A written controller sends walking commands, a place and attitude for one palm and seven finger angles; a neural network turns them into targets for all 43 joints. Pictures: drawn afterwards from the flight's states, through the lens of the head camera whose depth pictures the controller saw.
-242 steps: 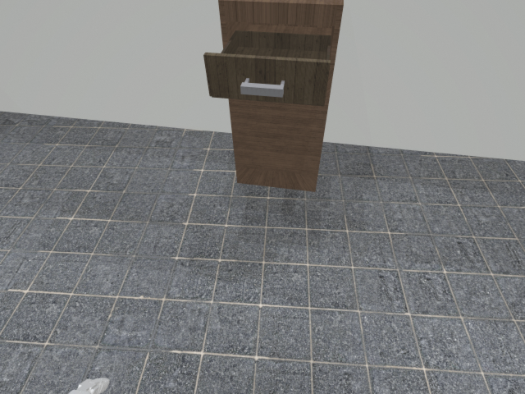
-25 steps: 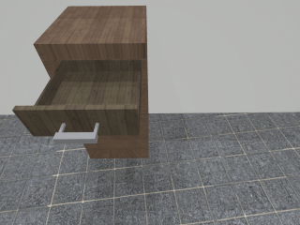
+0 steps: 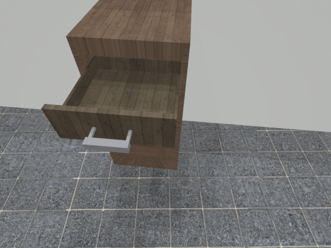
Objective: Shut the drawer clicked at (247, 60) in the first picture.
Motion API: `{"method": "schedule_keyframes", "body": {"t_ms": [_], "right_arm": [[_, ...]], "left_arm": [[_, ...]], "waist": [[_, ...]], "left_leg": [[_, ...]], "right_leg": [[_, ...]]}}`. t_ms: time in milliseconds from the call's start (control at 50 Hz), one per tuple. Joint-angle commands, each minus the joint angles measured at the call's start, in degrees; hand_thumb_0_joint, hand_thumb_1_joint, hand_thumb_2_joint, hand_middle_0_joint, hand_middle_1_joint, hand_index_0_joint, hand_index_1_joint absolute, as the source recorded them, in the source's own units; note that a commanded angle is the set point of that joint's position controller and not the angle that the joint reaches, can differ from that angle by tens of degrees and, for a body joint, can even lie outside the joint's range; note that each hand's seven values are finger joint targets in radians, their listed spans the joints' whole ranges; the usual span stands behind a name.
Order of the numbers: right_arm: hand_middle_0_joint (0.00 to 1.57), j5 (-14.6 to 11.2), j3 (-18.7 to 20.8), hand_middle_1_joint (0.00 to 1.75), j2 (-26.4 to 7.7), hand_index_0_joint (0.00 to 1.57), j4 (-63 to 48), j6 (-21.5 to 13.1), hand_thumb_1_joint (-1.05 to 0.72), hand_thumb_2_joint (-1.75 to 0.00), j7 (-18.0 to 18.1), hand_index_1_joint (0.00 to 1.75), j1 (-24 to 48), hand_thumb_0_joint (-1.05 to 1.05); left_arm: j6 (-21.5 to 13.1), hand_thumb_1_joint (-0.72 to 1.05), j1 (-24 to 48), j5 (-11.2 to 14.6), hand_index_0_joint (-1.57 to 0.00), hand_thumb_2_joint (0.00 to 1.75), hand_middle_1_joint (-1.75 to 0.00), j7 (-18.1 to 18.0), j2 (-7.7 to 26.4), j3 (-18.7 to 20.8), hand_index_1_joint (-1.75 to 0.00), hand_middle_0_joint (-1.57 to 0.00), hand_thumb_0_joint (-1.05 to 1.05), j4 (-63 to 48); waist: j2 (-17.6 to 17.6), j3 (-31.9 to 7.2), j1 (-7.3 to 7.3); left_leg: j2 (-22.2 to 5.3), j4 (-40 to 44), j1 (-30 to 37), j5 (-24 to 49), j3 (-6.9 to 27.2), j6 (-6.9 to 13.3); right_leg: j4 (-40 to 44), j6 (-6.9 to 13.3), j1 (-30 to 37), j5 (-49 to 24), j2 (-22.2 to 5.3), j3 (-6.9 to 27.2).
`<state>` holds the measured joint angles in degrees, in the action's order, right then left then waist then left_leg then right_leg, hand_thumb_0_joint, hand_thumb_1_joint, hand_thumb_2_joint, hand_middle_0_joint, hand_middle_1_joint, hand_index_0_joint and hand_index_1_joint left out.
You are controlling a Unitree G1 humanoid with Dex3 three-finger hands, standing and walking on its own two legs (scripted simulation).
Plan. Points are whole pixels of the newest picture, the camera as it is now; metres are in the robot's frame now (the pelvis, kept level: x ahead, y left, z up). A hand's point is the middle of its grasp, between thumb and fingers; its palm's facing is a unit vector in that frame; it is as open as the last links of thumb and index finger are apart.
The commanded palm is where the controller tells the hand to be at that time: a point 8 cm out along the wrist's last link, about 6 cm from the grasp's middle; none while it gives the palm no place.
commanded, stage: come to a stop and stand still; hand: left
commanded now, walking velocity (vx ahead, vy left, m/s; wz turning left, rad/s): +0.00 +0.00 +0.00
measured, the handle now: (109, 138) +0.39 +0.22 +0.00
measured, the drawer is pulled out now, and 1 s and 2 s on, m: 0.29 0.29 0.29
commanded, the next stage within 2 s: look again from close up in 0.34 s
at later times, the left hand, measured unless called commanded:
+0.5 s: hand out of the picture +0.02 +0.20 -0.17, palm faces -0.01 -0.98 -0.22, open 7.3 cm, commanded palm none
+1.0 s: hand out of the picture -0.05 +0.20 -0.17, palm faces +0.01 -0.98 -0.17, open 7.4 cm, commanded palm none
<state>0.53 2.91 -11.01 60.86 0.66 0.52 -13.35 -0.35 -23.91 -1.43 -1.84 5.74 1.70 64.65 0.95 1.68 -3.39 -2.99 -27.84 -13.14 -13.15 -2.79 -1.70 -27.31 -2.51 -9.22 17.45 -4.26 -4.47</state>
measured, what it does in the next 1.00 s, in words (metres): stands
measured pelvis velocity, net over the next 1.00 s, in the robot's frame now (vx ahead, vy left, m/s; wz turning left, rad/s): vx -0.04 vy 0.03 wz -0.01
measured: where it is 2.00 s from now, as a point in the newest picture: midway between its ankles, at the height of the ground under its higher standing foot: outside the picture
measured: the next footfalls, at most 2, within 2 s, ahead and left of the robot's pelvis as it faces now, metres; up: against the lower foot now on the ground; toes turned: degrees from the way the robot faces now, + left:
right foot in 1.96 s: +0.26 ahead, -0.11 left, +0.00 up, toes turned -6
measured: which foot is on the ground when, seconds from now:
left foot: down 0.00-1.00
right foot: down 0.00-1.00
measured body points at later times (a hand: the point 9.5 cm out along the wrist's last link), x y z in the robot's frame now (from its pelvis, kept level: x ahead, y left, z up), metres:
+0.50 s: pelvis -0.01 +0.02 +0.01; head +0.00 +0.02 +0.45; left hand +0.02 +0.25 -0.15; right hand +0.01 -0.21 -0.15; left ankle +0.00 +0.13 -0.74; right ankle -0.02 -0.11 -0.74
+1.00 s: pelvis -0.04 +0.03 +0.00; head -0.04 +0.03 +0.45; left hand -0.05 +0.25 -0.16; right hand -0.06 -0.18 -0.16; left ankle +0.00 +0.13 -0.74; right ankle -0.02 -0.11 -0.74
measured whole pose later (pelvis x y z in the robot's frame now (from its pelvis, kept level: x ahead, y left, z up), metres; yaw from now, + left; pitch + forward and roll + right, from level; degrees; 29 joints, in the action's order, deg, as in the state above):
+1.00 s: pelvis -0.04 +0.03 +0.00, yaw -1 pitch -2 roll +0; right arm 0.8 -0.4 -7.6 62.4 0.6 0.1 -19.1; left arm -0.4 -19.8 -0.8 -1.9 8.0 -0.8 61.8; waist -0.1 1.2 0.3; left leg -0.3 -27.3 -14.4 -11.5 -4.9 1.9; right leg -27.7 -1.6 -13.0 13.0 -4.0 -3.9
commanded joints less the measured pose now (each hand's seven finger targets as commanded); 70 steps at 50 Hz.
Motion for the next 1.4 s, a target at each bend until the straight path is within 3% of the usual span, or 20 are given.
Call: {"method": "schedule_keyframes", "body": {"t_ms": [0,20,40,60,100,160,200,240,400,420,440,500,620,720,980,1080,1160,1240,1320,1380], "right_arm": [[0.2,0.4,0.8,0.3,-8.2,0.2,-0.4,-1.3,-0.9,-0.9,1.4,0.3,-5.9,0.0],[0.2,0.6,0.5,0.3,-7.1,0.2,-0.3,-1.3,-0.9,-0.9,1.7,0.3,-4.5,0.0],[0.2,0.6,0.1,0.3,-6.4,0.2,0.3,-1.7,-0.9,-0.9,2.0,0.3,-4.2,0.0],[0.2,0.5,-0.4,0.3,-5.1,0.2,0.5,-1.7,-0.9,-0.9,2.2,0.3,-3.7,0.0],[0.2,0.3,-0.6,0.3,-4.4,0.2,0.4,-1.9,-0.9,-0.9,2.6,0.3,-2.8,0.0],[0.2,0.0,-0.7,0.3,-4.4,0.2,-0.1,-1.8,-0.9,-0.9,2.5,0.3,-0.1,0.0],[0.2,-0.3,-1.0,0.3,-2.7,0.2,-0.1,-1.7,-0.9,-0.9,2.0,0.3,0.3,0.0],[0.2,-0.1,-0.8,0.3,-2.6,0.2,0.2,-1.1,-0.9,-0.9,1.7,0.3,-0.3,0.0],[0.2,0.3,-2.0,0.3,-3.0,0.2,2.5,-1.4,-0.9,-0.9,1.3,0.3,-1.9,0.0],[0.2,-0.1,-2.0,0.3,-6.1,0.2,-2.2,-2.6,-0.9,-0.9,0.5,0.3,0.6,0.0],[0.2,0.3,-2.0,0.3,-5.4,0.2,-2.8,-2.5,-0.9,-0.9,0.5,0.3,-1.4,0.0],[0.2,0.3,-2.1,0.3,-4.8,0.2,-1.9,-2.5,-0.9,-0.9,0.7,0.3,-5.0,0.0],[0.2,0.3,-2.2,0.3,-4.8,0.2,-2.7,-0.9,-0.9,-0.9,0.1,0.3,-5.2,0.0],[0.2,0.5,-2.2,0.3,-4.6,0.2,-2.1,-0.9,-0.9,-0.9,0.1,0.3,-7.1,0.0],[0.2,0.2,-2.2,0.3,-2.4,0.2,0.2,-1.4,-0.9,-0.9,0.2,0.3,-8.6,0.0],[0.2,0.7,-1.7,0.3,-3.1,0.2,0.6,-0.8,-0.9,-0.9,0.2,0.3,-8.5,0.0],[0.2,0.7,-1.5,0.3,-2.2,0.2,0.5,-0.9,-0.9,-0.9,0.2,0.3,-8.1,0.0],[0.2,0.5,-1.6,0.3,-1.6,0.2,0.7,-2.2,-0.9,-0.9,0.4,0.3,-9.1,0.0],[0.2,0.5,-1.3,0.3,-2.8,0.2,1.0,-2.6,-0.9,-0.9,0.4,0.3,-9.4,0.0],[0.2,0.3,-1.2,0.3,-3.0,0.2,1.2,-3.3,-0.9,-0.9,0.6,0.3,-9.8,0.0]], "left_arm": [[0.0,0.9,-1.2,0.4,-0.2,0.9,-0.3,-0.8,3.9,0.7,-0.3,-0.2,0.0,-1.9],[0.1,0.9,-0.3,0.4,-0.2,0.9,-0.3,-0.6,3.3,0.4,-0.3,-0.2,0.0,-1.9],[0.6,0.9,-0.2,0.2,-0.2,0.9,-0.3,-0.6,3.3,0.3,-0.3,-0.2,0.0,-1.0],[0.7,0.9,0.3,0.3,-0.2,0.9,-0.3,-0.7,4.6,0.2,-0.3,-0.2,0.0,-0.6],[0.7,0.9,0.6,0.5,-0.2,0.9,-0.3,-0.5,5.2,0.3,-0.3,-0.2,0.0,-0.3],[0.1,0.9,-0.8,0.4,-0.2,0.9,-0.3,-0.3,5.6,0.0,-0.3,-0.2,0.0,0.9],[-0.4,0.9,0.8,0.3,-0.2,0.9,-0.3,-0.2,7.2,-0.1,-0.3,-0.2,0.0,0.8],[-0.3,0.9,3.4,0.2,-0.2,0.9,-0.3,-0.2,7.4,-0.3,-0.3,-0.2,0.0,0.3],[-0.1,0.9,5.7,0.6,-0.2,0.9,-0.3,-0.2,8.6,-0.4,-0.3,-0.2,0.0,-0.7],[-1.8,0.9,2.2,-0.5,-0.2,0.9,-0.3,-2.6,9.5,-1.4,-0.3,-0.2,0.0,-0.5],[-2.2,0.9,4.1,0.0,-0.2,0.9,-0.3,-2.2,11.2,-1.1,-0.3,-0.2,0.0,-1.9],[-2.0,0.9,4.7,0.9,-0.2,0.9,-0.3,-1.3,11.0,-1.3,-0.3,-0.2,0.0,-3.8],[-0.3,0.9,6.4,0.7,-0.2,0.9,-0.3,-0.5,10.1,-1.5,-0.3,-0.2,0.0,-5.3],[-0.2,0.9,3.7,0.6,-0.2,0.9,-0.3,-0.4,9.2,-1.3,-0.3,-0.2,0.0,-5.4],[-0.9,0.9,0.5,0.6,-0.2,0.9,-0.3,-0.3,6.9,-1.4,-0.3,-0.2,0.0,-4.4],[-0.6,0.9,-1.2,-0.1,-0.2,0.9,-0.3,0.1,6.5,-1.0,-0.3,-0.2,0.0,-3.8],[-0.9,0.9,-2.5,0.0,-0.2,0.9,-0.3,0.4,6.0,-0.5,-0.3,-0.2,0.0,-3.3],[-1.6,0.9,-3.2,0.1,-0.2,0.9,-0.3,0.8,5.6,-0.2,-0.3,-0.2,0.0,-3.2],[-1.8,0.9,-2.8,-0.1,-0.2,0.9,-0.3,1.0,4.9,-0.2,-0.3,-0.2,0.0,-3.4],[-2.2,0.9,-3.9,-0.2,-0.2,0.9,-0.3,1.0,4.0,-0.2,-0.3,-0.2,0.0,-3.1]], "waist": [[7.3,-1.4,2.74],[5.1,1.6,2.56],[11.4,1.2,2.62],[12.3,1.1,2.69],[9.9,-0.5,2.45],[3.1,-1.8,1.16],[-1.0,-0.6,2.08],[-7.2,3.6,2.8],[-1.3,3.2,2.64],[-2.7,5.6,1.99],[1.9,2.7,4.47],[2.6,-8.5,3.99],[-2.1,7.3,4.28],[-0.8,6.9,3.68],[-1.6,3.8,3.85],[-0.1,5.2,3.71],[-1.5,7.7,3.66],[-0.6,4.9,3.75],[2.6,7.2,3.7],[1.8,5.6,3.11]], "left_leg": [[-14.3,9.1,5.8,20.1,10.3,7.8],[-12.7,9.5,4.0,21.8,9.3,7.7],[-11.9,10.8,5.2,26.4,9.7,7.6],[-11.1,9.9,6.9,32.5,8.5,8.0],[-10.2,7.8,8.6,39.2,6.3,8.7],[-7.1,5.0,7.1,30.5,4.1,6.4],[-4.1,6.0,4.5,17.0,3.2,3.8],[-3.7,7.6,3.0,10.7,3.3,3.1],[-3.4,11.3,2.3,5.6,3.7,2.6],[-4.1,-1.0,-0.7,15.9,2.2,1.5],[-3.0,1.8,1.8,18.8,1.7,0.7],[-3.6,1.2,4.9,15.5,2.5,2.7],[-2.2,7.4,-5.3,-8.3,4.6,3.3],[-2.4,10.3,-7.2,-12.8,6.1,3.7],[-2.2,8.8,-3.2,-7.4,4.6,3.5],[-2.4,9.6,-5.4,-20.1,5.1,4.2],[-1.2,6.9,-6.5,-18.1,4.1,4.6],[-2.1,6.2,-3.2,-13.3,4.6,5.4],[-4.1,9.1,-4.1,-17.0,7.3,6.4],[-5.1,7.4,-2.6,-7.3,7.3,7.5]], "right_leg": [[-5.2,1.3,-7.2,8.2,-0.5,0.2],[-5.4,1.2,-8.0,5.9,-0.2,0.1],[-7.5,1.1,-8.0,6.8,-0.6,-0.1],[-9.3,1.2,-8.3,7.4,-0.8,0.8],[-8.2,1.3,-7.1,6.5,-1.4,1.8],[3.6,1.2,-1.4,-7.4,-1.6,2.3],[6.3,2.3,0.1,-15.7,-3.5,5.1],[6.8,2.3,-1.8,-14.8,-3.0,4.3],[9.5,2.3,-0.6,-7.5,-3.0,4.4],[6.1,2.7,-4.2,-24.8,-4.6,7.2],[2.8,4.2,-1.7,-31.6,-5.5,5.7],[1.2,5.1,3.3,-19.5,-3.9,4.8],[5.9,4.8,-6.8,5.8,-2.0,5.1],[5.0,4.4,-6.4,6.2,-1.2,4.6],[6.9,3.9,-7.2,2.3,-2.0,5.1],[6.2,4.2,-9.1,14.8,-0.7,4.4],[6.6,5.4,-10.2,15.5,-1.2,6.1],[4.1,6.1,-8.6,8.9,-1.0,5.1],[0.3,5.9,-9.4,6.8,0.4,2.7],[-2.5,5.8,-6.9,-2.0,0.7,1.2]]}}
